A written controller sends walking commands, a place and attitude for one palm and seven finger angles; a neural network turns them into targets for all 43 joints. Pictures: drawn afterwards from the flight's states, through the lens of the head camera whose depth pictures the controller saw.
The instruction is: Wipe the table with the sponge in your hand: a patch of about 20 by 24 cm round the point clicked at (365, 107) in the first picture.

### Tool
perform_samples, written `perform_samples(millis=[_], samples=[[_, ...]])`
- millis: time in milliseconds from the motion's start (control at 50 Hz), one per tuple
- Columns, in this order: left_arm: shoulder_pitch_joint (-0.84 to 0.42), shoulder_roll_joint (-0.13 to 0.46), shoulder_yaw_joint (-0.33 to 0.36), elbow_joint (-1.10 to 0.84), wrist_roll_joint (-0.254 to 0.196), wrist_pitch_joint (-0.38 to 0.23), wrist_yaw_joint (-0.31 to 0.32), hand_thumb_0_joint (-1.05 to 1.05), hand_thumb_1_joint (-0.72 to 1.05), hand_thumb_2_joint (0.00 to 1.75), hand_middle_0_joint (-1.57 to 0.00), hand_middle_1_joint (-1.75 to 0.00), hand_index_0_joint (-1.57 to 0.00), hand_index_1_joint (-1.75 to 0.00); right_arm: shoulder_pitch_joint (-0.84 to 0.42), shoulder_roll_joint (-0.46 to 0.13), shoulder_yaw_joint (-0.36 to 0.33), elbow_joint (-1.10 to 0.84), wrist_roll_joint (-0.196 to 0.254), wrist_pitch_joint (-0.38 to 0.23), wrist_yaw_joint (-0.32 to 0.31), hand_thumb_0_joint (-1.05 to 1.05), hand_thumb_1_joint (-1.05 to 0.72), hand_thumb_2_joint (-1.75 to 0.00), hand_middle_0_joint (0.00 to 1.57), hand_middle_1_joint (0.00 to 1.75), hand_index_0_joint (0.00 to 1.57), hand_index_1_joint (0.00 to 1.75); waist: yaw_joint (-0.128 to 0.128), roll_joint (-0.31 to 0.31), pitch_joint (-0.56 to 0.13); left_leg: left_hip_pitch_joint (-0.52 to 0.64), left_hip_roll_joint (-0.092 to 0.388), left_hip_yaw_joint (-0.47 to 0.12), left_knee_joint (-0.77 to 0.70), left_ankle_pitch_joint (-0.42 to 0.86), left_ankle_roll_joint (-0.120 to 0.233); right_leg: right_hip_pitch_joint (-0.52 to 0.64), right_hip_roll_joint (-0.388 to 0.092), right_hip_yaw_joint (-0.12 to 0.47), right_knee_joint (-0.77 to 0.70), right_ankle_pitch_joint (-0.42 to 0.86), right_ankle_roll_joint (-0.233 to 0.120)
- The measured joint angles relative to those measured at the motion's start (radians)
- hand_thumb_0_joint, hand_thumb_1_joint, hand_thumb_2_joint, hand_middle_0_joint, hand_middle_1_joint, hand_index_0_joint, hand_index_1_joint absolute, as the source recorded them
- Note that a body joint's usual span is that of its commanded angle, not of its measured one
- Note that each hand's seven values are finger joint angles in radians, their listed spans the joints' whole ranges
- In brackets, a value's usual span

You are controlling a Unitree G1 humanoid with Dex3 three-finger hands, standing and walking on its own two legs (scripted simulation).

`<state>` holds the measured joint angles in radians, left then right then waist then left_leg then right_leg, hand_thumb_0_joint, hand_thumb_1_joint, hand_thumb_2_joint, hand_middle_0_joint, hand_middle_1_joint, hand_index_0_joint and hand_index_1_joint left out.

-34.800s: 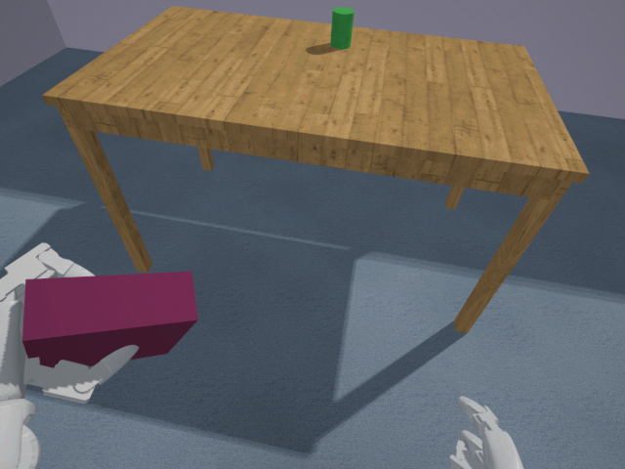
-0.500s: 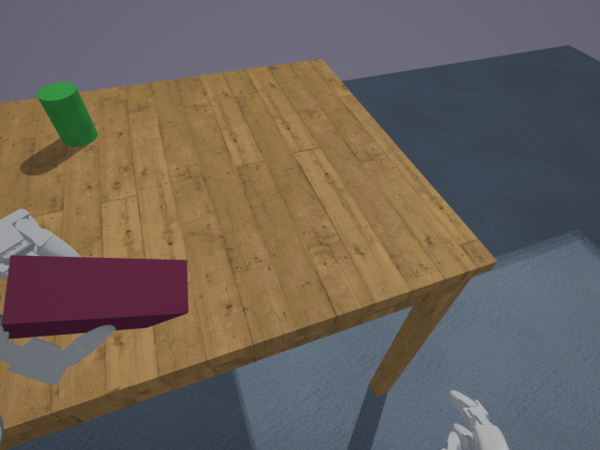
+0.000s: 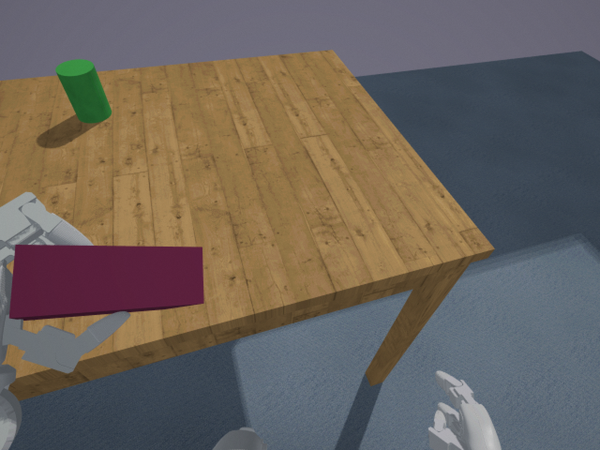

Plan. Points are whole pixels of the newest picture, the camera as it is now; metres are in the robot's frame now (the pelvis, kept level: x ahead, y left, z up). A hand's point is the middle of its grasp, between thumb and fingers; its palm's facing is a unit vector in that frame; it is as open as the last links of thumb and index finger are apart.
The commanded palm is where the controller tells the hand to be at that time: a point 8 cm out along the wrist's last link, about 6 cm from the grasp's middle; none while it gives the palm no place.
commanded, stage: step back with the hand held close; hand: left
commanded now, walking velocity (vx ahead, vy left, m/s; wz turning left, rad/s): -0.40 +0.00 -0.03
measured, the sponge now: (135, 284) +0.23 +0.18 +0.17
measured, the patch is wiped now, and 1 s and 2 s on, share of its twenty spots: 1.00 1.00 1.00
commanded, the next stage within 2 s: stop stepping back and stand still in 0.42 s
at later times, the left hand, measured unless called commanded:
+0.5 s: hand out of the picture +0.07 +0.18 +0.19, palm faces +0.32 -0.85 -0.41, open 9.4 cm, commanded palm +0.02 +0.25 +0.22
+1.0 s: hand out of the picture -0.09 +0.16 +0.20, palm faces +0.38 -0.86 -0.32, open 9.4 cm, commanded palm -0.14 +0.22 +0.22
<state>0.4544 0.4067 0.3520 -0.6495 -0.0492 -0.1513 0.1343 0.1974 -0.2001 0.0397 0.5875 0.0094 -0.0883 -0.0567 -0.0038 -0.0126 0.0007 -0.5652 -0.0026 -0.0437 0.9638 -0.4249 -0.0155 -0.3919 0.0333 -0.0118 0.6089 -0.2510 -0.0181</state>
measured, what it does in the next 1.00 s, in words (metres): walks backwards: left foot, then left foot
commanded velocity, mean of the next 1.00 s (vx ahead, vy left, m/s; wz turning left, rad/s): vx -0.03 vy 0.02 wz -0.01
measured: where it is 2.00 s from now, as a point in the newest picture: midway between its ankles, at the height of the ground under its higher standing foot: outside the picture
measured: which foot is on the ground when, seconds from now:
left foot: up 0.00-0.08, down 0.10-0.34, up 0.36-0.60, down 0.62-0.86, up 0.88-1.00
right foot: down 0.00-0.62, up 0.64-0.84, down 0.86-1.00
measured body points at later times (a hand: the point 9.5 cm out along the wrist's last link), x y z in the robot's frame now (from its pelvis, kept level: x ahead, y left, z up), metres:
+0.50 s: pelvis -0.14 -0.03 +0.00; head -0.13 -0.02 +0.45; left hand +0.05 +0.23 +0.21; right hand +0.02 -0.26 -0.09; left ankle -0.16 +0.11 -0.66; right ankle -0.03 -0.12 -0.72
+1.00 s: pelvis -0.29 -0.06 +0.00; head -0.33 -0.06 +0.44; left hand -0.11 +0.21 +0.22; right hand -0.15 -0.30 -0.10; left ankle -0.30 +0.06 -0.67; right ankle -0.23 -0.15 -0.72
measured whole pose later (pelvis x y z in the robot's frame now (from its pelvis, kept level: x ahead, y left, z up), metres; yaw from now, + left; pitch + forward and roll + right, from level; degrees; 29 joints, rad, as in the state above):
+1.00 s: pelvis -0.29 -0.06 +0.00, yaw +2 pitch -2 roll +0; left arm 0.40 0.35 0.32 -0.53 -0.05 -0.11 0.09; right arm 0.26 -0.21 0.03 0.71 0.03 -0.08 -0.05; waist -0.02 0.01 -0.06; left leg -0.48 0.03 0.01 1.10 -0.37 0.04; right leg -0.37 0.03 -0.07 0.67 -0.27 -0.06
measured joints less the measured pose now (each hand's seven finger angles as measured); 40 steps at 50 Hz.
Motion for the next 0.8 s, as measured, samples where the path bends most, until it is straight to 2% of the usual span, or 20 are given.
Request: perform_samples(millis=[40,80,100,120,180,220,300,340,360,400,440,480,520,620,660,680,720,740,760,800], samples=[[0.022,0.013,0.002,-0.025,0.0,-0.004,0.001,-0.01,-0.47,1.08,-0.8,-1.39,-0.81,-1.41,0.002,0.004,0.0,0.002,0.001,0.019,-0.004,0.01,-0.9,-0.9,0.2,0.3,0.21,0.3,-0.014,-0.035,-0.005,0.04,0.004,0.03,-0.027,-0.011,0.002,-0.023,-0.028,0.01,0.004,0.01,0.007],[0.032,0.03,0.014,-0.039,-0.002,-0.011,0.007,-0.01,-0.47,1.08,-0.8,-1.39,-0.81,-1.41,0.005,-0.003,-0.005,-0.012,0.002,0.025,-0.011,0.02,-0.9,-0.9,0.2,0.3,0.21,0.3,-0.031,-0.051,-0.008,0.117,0.021,0.046,-0.189,0.069,0.008,-0.06,-0.05,0.011,0.03,0.01,0.019],[0.032,0.037,0.022,-0.046,-0.005,-0.014,0.01,-0.01,-0.47,1.08,-0.8,-1.39,-0.81,-1.41,0.009,-0.017,-0.012,-0.026,0.002,0.02,-0.014,0.02,-0.9,-0.9,0.2,0.3,0.21,0.3,-0.037,-0.036,-0.009,0.155,0.041,0.039,-0.28,0.126,0.008,-0.085,-0.048,0.003,0.054,0.005,0.025],[0.024,0.051,0.037,-0.045,-0.007,-0.019,0.015,-0.01,-0.47,1.08,-0.8,-1.39,-0.81,-1.41,0.0,-0.016,-0.024,-0.023,0.002,0.013,-0.017,0.01,-0.9,-0.9,0.2,0.3,0.21,0.3,-0.041,-0.042,0.001,0.153,0.034,0.043,-0.299,0.116,-0.011,-0.113,-0.056,0.009,0.094,-0.011,0.033],[0.009,0.066,0.084,-0.013,-0.005,-0.011,0.023,-0.01,-0.47,1.08,-0.8,-1.39,-0.81,-1.41,-0.026,0.009,-0.041,-0.001,-0.005,-0.01,-0.007,0.01,-0.91,-0.9,0.2,0.3,0.21,0.3,-0.013,-0.068,0.042,0.155,0.03,0.08,-0.299,0.126,-0.011,-0.166,-0.034,0.055,0.246,-0.18,0.045],[0.004,0.056,0.097,0.004,0.001,0.006,0.023,-0.01,-0.47,1.08,-0.8,-1.39,-0.81,-1.41,-0.024,0.02,-0.039,0.004,-0.006,-0.03,0.008,0.01,-0.91,-0.9,0.2,0.3,0.21,0.3,-0.004,-0.058,0.057,0.169,0.045,0.086,-0.327,0.157,-0.012,-0.158,-0.017,0.049,0.271,-0.192,0.05],[0.002,0.018,0.078,0.01,0.002,0.02,0.018,-0.01,-0.47,1.08,-0.8,-1.39,-0.81,-1.41,0.006,0.023,-0.021,-0.007,-0.004,-0.051,0.027,0.01,-0.91,-0.9,0.2,0.3,0.21,0.3,0.005,-0.013,0.059,0.162,0.08,0.071,-0.349,0.203,-0.032,-0.049,-0.012,0.017,0.11,-0.096,0.048],[-0.001,0.003,0.064,0.008,0.004,0.012,0.011,-0.01,-0.47,1.08,-0.79,-1.39,-0.81,-1.41,0.008,0.012,-0.012,-0.014,-0.001,-0.053,0.029,0.01,-0.91,-0.9,0.2,0.3,0.21,0.3,0.008,0.028,0.067,0.129,0.11,0.046,-0.305,0.201,-0.044,-0.002,0.007,-0.009,0.02,0.015,0.024],[-0.01,-0.007,0.048,0.008,0.006,0.007,0.005,-0.01,-0.47,1.08,-0.79,-1.39,-0.81,-1.41,0.004,0.003,-0.013,-0.012,0.001,-0.054,0.029,0.01,-0.9,-0.9,0.2,0.3,0.21,0.3,0.003,0.06,0.081,0.105,0.128,0.02,-0.263,0.161,-0.032,0.004,0.027,-0.034,0.005,0.04,0.002],[-0.013,-0.011,0.019,0.0,0.0,-0.002,-0.003,-0.01,-0.47,1.08,-0.79,-1.39,-0.81,-1.41,-0.004,-0.001,-0.023,0.006,0.012,-0.049,0.026,0.01,-0.9,-0.9,0.2,0.3,0.21,0.3,-0.001,0.057,0.083,0.03,0.092,-0.008,-0.047,0.019,-0.028,-0.019,0.023,-0.049,0.01,0.054,-0.027],[0.017,-0.015,0.004,-0.014,-0.006,0.001,-0.006,-0.01,-0.47,1.08,-0.8,-1.39,-0.81,-1.41,-0.015,0.001,-0.027,0.023,0.012,-0.025,0.022,0.01,-0.9,-0.9,0.2,0.3,0.21,0.3,-0.004,0.02,0.064,-0.008,0.044,0.006,0.15,-0.03,-0.029,-0.05,0.0,-0.034,0.015,0.07,-0.035],[0.057,-0.015,-0.001,-0.023,-0.008,0.012,-0.005,-0.01,-0.47,1.08,-0.8,-1.39,-0.81,-1.41,-0.017,0.003,-0.025,0.025,0.008,-0.002,0.013,0.02,-0.91,-0.9,0.2,0.3,0.21,0.3,-0.015,-0.011,0.031,0.013,0.024,0.039,0.199,-0.037,-0.028,-0.08,-0.018,-0.016,0.008,0.096,-0.033],[0.069,-0.005,-0.006,-0.02,-0.01,0.024,-0.002,-0.01,-0.47,1.08,-0.8,-1.39,-0.81,-1.41,-0.008,0.003,-0.024,0.02,0.005,0.005,-0.001,0.02,-0.91,-0.9,0.2,0.3,0.21,0.3,-0.021,-0.035,-0.003,0.081,0.018,0.066,0.123,-0.06,-0.019,-0.11,-0.031,-0.007,-0.004,0.127,-0.03],[0.002,0.028,0.012,-0.002,-0.014,0.041,0.009,-0.01,-0.47,1.08,-0.8,-1.39,-0.82,-1.41,0.019,-0.031,-0.031,-0.002,0.005,-0.005,-0.021,0.01,-0.91,-0.9,0.2,0.3,0.21,0.3,-0.036,-0.063,-0.045,0.312,0.028,0.096,-0.288,-0.063,0.037,-0.202,-0.055,-0.025,0.032,0.16,-0.019],[-0.018,0.025,0.035,0.035,-0.014,0.047,0.021,-0.01,-0.47,1.08,-0.8,-1.38,-0.82,-1.4,0.022,-0.018,-0.03,0.011,0.006,-0.008,-0.028,0.01,-0.91,-0.9,0.2,0.3,0.21,0.3,-0.019,-0.1,-0.026,0.336,0.013,0.125,-0.292,-0.017,0.01,-0.222,-0.041,0.024,0.184,-0.022,0.009],[-0.024,0.018,0.041,0.059,-0.007,0.052,0.026,-0.01,-0.47,1.08,-0.8,-1.38,-0.82,-1.4,0.037,-0.014,-0.032,0.013,0.007,-0.018,-0.026,0.02,-0.91,-0.9,0.2,0.3,0.21,0.3,-0.024,-0.094,-0.032,0.342,0.016,0.122,-0.297,0.002,0.001,-0.236,-0.024,0.037,0.314,-0.067,0.019],[-0.036,0.011,0.05,0.107,0.003,0.059,0.026,-0.01,-0.47,1.08,-0.8,-1.38,-0.82,-1.41,0.073,-0.005,-0.037,0.032,0.015,-0.042,-0.011,0.01,-0.91,-0.9,0.2,0.3,0.21,0.3,-0.033,-0.075,-0.055,0.349,0.025,0.105,-0.32,0.037,-0.006,-0.242,-0.001,0.047,0.529,-0.092,0.035],[-0.041,0.008,0.052,0.128,0.004,0.058,0.024,-0.01,-0.47,1.08,-0.8,-1.39,-0.82,-1.41,0.091,-0.002,-0.038,0.044,0.019,-0.049,-0.004,0.01,-0.91,-0.9,0.2,0.3,0.21,0.3,-0.034,-0.062,-0.069,0.347,0.033,0.095,-0.333,0.052,-0.008,-0.228,0.002,0.04,0.573,-0.096,0.037],[-0.047,0.001,0.051,0.148,0.004,0.054,0.019,-0.01,-0.47,1.08,-0.8,-1.39,-0.82,-1.41,0.107,-0.001,-0.038,0.057,0.021,-0.052,0.002,0.01,-0.91,-0.9,0.2,0.3,0.21,0.3,-0.032,-0.048,-0.082,0.342,0.042,0.085,-0.343,0.065,-0.009,-0.2,0.0,0.028,0.568,-0.095,0.036],[-0.058,-0.019,0.048,0.175,0.0,0.048,0.008,-0.01,-0.47,1.08,-0.8,-1.39,-0.81,-1.41,0.132,-0.006,-0.03,0.074,0.021,-0.048,0.008,0.01,-0.91,-0.9,0.2,0.3,0.21,0.3,-0.022,-0.013,-0.099,0.323,0.067,0.07,-0.346,0.079,-0.012,-0.106,-0.015,-0.001,0.425,-0.113,0.033]])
